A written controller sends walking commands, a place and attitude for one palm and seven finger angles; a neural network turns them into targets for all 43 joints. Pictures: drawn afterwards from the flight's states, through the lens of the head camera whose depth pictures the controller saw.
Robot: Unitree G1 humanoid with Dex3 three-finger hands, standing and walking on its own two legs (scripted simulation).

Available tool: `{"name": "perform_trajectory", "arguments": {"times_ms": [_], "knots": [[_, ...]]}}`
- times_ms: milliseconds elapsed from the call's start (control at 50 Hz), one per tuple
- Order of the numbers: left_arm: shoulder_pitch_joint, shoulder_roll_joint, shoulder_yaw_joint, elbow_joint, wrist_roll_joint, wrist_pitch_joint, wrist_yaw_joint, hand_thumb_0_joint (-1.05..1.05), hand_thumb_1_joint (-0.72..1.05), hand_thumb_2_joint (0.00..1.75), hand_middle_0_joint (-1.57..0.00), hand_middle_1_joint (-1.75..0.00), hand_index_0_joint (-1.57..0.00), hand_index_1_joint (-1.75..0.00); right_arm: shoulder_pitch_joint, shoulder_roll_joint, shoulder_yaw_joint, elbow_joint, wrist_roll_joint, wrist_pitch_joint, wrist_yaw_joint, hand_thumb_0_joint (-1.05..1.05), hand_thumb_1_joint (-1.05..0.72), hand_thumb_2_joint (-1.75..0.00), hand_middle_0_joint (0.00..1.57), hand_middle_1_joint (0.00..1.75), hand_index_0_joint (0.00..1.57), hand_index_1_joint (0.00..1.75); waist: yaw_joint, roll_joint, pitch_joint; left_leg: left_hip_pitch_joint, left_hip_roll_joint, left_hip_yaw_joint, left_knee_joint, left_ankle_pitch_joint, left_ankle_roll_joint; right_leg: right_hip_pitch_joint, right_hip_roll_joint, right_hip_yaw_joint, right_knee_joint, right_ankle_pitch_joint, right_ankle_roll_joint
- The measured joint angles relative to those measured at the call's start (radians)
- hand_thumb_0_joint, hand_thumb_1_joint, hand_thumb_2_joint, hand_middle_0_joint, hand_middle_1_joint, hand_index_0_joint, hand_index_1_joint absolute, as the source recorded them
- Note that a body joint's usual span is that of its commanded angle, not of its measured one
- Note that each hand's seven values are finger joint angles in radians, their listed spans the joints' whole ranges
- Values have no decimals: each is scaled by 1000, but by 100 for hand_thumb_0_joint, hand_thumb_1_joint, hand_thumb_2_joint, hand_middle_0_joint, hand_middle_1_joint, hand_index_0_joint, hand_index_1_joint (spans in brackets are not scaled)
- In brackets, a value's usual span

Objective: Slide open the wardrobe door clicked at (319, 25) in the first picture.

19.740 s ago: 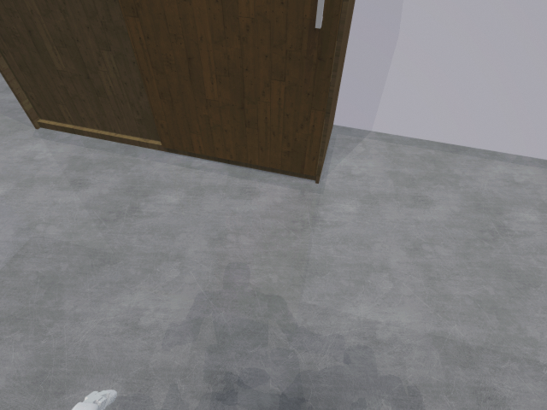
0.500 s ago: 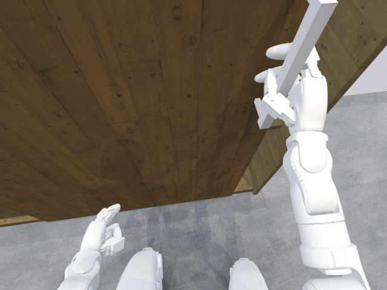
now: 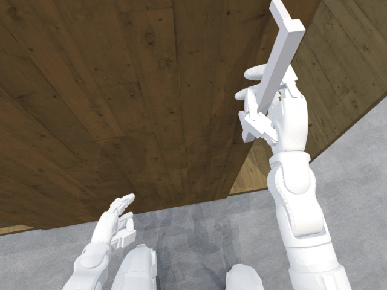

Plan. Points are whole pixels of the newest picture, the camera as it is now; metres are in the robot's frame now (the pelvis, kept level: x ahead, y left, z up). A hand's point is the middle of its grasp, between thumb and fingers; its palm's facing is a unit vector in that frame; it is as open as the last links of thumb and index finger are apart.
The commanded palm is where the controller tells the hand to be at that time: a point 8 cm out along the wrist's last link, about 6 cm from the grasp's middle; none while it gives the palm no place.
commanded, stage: step sideways, sliding the door along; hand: right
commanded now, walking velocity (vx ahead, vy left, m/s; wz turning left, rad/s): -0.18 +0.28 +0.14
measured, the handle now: (259, 88) +0.40 -0.14 +0.15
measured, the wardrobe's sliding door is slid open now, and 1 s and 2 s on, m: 0.27 0.43 0.43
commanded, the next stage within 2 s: stop walking and hold the door there in 0.78 s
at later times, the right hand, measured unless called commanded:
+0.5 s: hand (142, 132) +0.34 +0.05 +0.15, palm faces +0.13 +0.99 -0.02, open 5.8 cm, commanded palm +0.31 +0.07 +0.14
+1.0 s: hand (143, 131) +0.35 +0.05 +0.14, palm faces +0.43 +0.87 -0.24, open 6.4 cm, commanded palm +0.30 +0.02 +0.13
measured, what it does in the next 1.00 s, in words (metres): steps to the left: left foot, then right foot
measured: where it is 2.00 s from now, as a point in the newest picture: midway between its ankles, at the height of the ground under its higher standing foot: outside the picture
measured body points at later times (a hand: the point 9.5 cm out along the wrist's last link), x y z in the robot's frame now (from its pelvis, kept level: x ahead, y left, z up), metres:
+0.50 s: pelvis -0.02 +0.17 -0.01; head +0.06 +0.16 +0.43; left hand +0.19 +0.37 -0.12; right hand +0.33 +0.00 +0.15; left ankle -0.02 +0.30 -0.69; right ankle +0.00 -0.06 -0.74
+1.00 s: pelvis -0.04 +0.31 -0.02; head +0.04 +0.33 +0.42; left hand +0.16 +0.53 -0.13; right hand +0.32 +0.00 +0.15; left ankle -0.04 +0.41 -0.74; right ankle -0.03 +0.08 -0.71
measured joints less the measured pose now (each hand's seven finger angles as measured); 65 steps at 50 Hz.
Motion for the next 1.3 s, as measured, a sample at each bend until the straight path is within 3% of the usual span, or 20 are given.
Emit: {"name": "perform_trajectory", "arguments": {"times_ms": [100, 140, 160, 240, 300, 420, 520, 560, 580, 660, 700, 740, 800, 920, 960, 1000, 1040, 1100, 1160, 1300], "knots": [[-8, -24, -12, -25, -13, -1, 10, 1, 91, 90, -20, -30, -20, -30, 12, -15, -3, -8, 14, 3, -12, 1, -78, -83, 45, 140, 30, 140, -6, -24, -16, 124, 6, 15, -249, 73, 0, -12, -74, 39, 26, -2, 55], [-10, -34, -18, -29, -27, -3, 14, 1, 90, 90, -20, -30, -21, -30, 8, -27, -16, -12, 13, 9, -20, 0, -77, -84, 45, 140, 27, 140, -5, -8, -31, 199, 16, 18, -412, 242, 2, -48, -76, 59, 93, -27, 36], [-22, -31, -23, -23, -33, -1, 18, 1, 90, 90, -20, -30, -21, -30, 10, -26, -30, -15, 9, 6, -26, 0, -77, -84, 45, 140, 26, 140, 6, -8, -38, 214, 19, 28, -429, 206, -14, -77, -77, 75, 144, -49, 8], [-76, 14, -5, 32, -25, -12, 57, 1, 91, 90, -20, -30, -21, -30, 63, 10, -56, -57, 6, -1, -54, 0, -78, -84, 45, 140, 24, 140, 64, -28, -38, 165, 30, 28, -375, 91, -19, -143, 63, 117, 285, -259, -51], [-70, 33, 20, 47, -20, -21, 70, 1, 91, 90, -20, -30, -20, -30, 75, 21, -29, -80, 9, -3, -55, 0, -78, -84, 45, 140, 26, 140, 85, -11, -16, 125, 19, 24, -332, 178, -4, -78, 114, 38, 103, 20, -73], [25, 37, 47, 26, -7, 24, 9, 1, 91, 90, -20, -30, -20, -30, 27, 34, 2, 1, -14, -15, -34, 2, -79, -83, 45, 140, 28, 140, 45, 15, -9, 17, -45, 16, 1, -42, 16, -25, 23, 39, 20, 17, -15], [72, 31, 32, 17, -17, 53, 12, 1, 91, 90, -20, -30, -20, -30, -30, -7, -75, 75, 5, 18, -47, 0, -78, -85, 45, 140, 25, 140, 21, -14, -41, 123, -21, 30, -188, 30, 16, -53, -51, 89, 56, 14, 31], [77, 11, 16, 20, -31, 56, 19, 1, 91, 90, -20, -30, -20, -30, -60, -37, -114, 98, 10, 40, -53, 0, -78, -85, 45, 140, 22, 140, 18, 8, -66, 205, 1, 23, -353, 149, 15, -102, -53, 114, 132, -21, 21], [61, 9, 7, 33, -37, 55, 24, 1, 91, 90, -20, -30, -20, -30, -70, -46, -143, 107, 10, 46, -57, -1, -78, -86, 45, 140, 21, 140, 25, 5, -69, 216, -4, 33, -360, 73, 13, -123, -57, 131, 175, -49, -1], [9, 24, 11, 105, -26, 32, 53, 1, 91, 90, -20, -30, -20, -30, -52, -46, -221, 118, 45, 62, -80, -1, -78, -86, 45, 140, 17, 138, 80, -17, -61, 194, -2, 47, -325, 53, 21, -141, 77, 156, 274, -214, -59], [10, 24, 15, 120, -20, 21, 60, 1, 91, 90, -20, -30, -20, -30, -44, -52, -234, 120, 53, 63, -88, -1, -79, -86, 44, 140, 17, 139, 71, 7, -60, 177, -2, 29, -314, 92, 30, -87, 118, 117, 151, -37, -67], [25, 16, 26, 109, -8, 31, 47, 1, 91, 90, -20, -30, -20, -30, -49, -67, -247, 137, 58, 60, -79, 0, -79, -86, 41, 140, 17, 139, 49, 27, -55, 133, -23, 9, -207, 64, 18, -54, 95, 99, 96, 1, -17], [51, 18, 34, 89, -6, 51, 21, 1, 91, 90, -20, -30, -20, -30, -70, -81, -266, 171, 62, 62, -67, 0, -79, -85, 39, 140, 17, 139, 33, 14, -53, 102, -56, 17, -80, -19, 16, -33, 43, 116, 42, 4, 5], [65, 25, 11, 74, -15, 40, 9, 1, 91, 90, -20, -30, -20, -30, -104, -165, -344, 249, 64, 42, -46, -3, -76, -86, 40, 140, 13, 140, 10, -2, -59, 223, -39, 34, -374, 118, 15, -40, -42, 140, 41, 9, 58], [30, 28, -3, 83, -22, 42, 17, 1, 91, 90, -20, -30, -20, -30, -74, -251, -413, 293, 38, -5, -10, -7, -72, -85, 41, 140, 14, 140, 51, -10, -57, 255, -59, 42, -434, 67, 26, -88, -58, 148, 139, -8, -3], [9, 47, 2, 99, -27, 26, 37, 1, 91, 90, -20, -30, -21, -30, -33, -297, -465, 321, 33, -15, -3, -10, -70, -83, 43, 140, 17, 140, 94, -17, -48, 244, -54, 39, -420, 67, 49, -149, 17, 168, 330, -156, -40], [16, 73, 6, 112, -30, -2, 60, 1, 91, 90, -20, -30, -20, -30, 3, -311, -494, 338, 34, 0, -7, -11, -68, -81, 43, 140, 21, 140, 106, 0, -58, 239, -32, 12, -444, 101, 59, -175, 121, 137, 425, -250, -59], [43, 108, 2, 133, -25, -35, 92, 1, 91, 90, -20, -30, -20, -30, 46, -311, -525, 366, 26, 11, -24, -12, -67, -79, 44, 140, 26, 140, 122, 17, -89, 255, -20, -16, -519, 150, 55, -118, 217, 55, 206, -166, -76], [85, 131, 16, 141, -27, -46, 110, 1, 91, 90, -20, -30, -20, -30, 64, -312, -529, 389, 19, 26, -38, -11, -67, -80, 45, 140, 27, 139, 134, 10, -136, 271, -50, -13, -544, 167, 48, -27, 222, -4, -33, 128, -100], [128, 145, 19, 147, -28, -14, 128, 1, 91, 90, -20, -30, -20, -30, 61, -336, -523, 497, 15, 31, -58, -9, -70, -80, 42, 138, 24, 138, 152, 38, -228, 296, -75, -37, -637, 215, 58, -1, 201, -30, -88, 62, -103]]}}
